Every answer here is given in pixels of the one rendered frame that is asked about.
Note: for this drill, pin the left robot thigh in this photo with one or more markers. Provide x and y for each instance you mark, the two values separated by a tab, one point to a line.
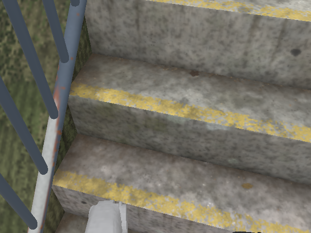
107	217

